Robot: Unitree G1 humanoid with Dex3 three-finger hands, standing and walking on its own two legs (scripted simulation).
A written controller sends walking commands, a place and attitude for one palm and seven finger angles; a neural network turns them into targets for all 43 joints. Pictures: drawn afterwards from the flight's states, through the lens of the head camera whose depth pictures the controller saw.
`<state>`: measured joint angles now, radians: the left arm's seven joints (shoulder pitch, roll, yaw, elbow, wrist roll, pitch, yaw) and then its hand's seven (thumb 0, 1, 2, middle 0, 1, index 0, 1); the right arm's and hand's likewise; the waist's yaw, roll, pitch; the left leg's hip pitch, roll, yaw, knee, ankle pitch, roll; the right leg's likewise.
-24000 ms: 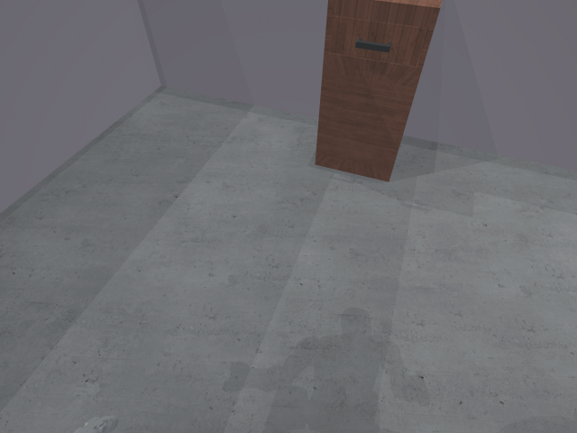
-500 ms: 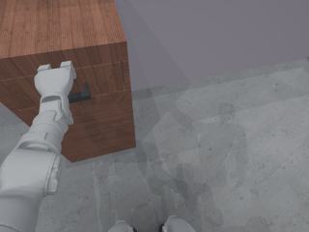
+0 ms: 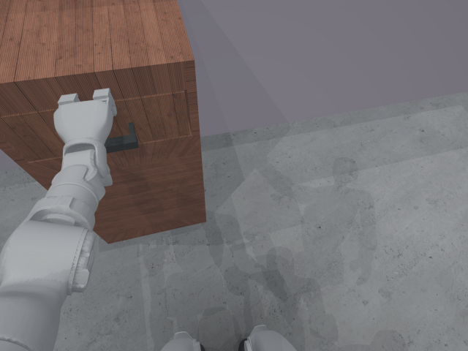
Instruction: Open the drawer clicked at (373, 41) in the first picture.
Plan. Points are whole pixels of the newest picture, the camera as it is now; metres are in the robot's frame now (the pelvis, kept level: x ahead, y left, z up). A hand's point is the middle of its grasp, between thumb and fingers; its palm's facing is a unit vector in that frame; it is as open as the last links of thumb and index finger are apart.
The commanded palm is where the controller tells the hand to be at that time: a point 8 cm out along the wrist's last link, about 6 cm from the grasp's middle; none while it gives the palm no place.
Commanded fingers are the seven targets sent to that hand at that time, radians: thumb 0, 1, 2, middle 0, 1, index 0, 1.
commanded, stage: lower the fingers behind the handle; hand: left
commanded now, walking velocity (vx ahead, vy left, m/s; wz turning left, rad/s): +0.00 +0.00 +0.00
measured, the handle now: (103, 138) +0.55 +0.22 -0.04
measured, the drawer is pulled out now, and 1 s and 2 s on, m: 0.00 0.00 0.00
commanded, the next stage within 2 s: lift the fingers back up to retry in 1.26 s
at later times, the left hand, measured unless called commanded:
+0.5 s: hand (97, 140) +0.50 +0.21 +0.01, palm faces +0.02 +0.01 -1.00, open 13.6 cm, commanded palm +0.50 +0.24 +0.02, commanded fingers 0.00 -0.50 0.30 -0.30 -1.20 -0.30 -1.20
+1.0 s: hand (97, 141) +0.51 +0.21 +0.01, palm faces +0.06 +0.03 -1.00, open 13.6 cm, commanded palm +0.50 +0.23 -0.01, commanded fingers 0.00 -0.50 0.30 -0.30 -1.20 -0.30 -1.20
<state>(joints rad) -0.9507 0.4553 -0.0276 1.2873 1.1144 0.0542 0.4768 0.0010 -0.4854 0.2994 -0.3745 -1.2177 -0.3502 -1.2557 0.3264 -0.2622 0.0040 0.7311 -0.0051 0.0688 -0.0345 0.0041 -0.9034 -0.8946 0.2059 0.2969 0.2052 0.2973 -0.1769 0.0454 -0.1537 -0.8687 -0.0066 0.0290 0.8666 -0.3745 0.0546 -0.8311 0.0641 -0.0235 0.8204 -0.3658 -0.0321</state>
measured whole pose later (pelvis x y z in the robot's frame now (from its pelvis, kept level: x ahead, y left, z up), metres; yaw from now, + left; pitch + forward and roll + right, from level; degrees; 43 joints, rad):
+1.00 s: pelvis -0.07 +0.02 -0.06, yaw -1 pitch +25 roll -3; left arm -1.19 0.56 -0.10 1.31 1.12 0.15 0.40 0.00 -0.49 0.30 -0.34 -1.29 -0.31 -1.34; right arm 0.31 -0.27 0.07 0.66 0.01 0.03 -0.09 0.00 -0.90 -0.89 0.21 0.30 0.21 0.30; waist -0.25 0.05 -0.15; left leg -1.21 -0.02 0.04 1.14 -0.38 0.09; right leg -1.17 0.05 -0.03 1.10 -0.38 0.00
